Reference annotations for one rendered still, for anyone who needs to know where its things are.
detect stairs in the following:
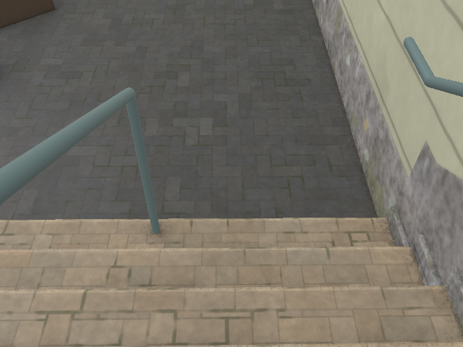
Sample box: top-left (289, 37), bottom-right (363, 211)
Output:
top-left (0, 218), bottom-right (463, 347)

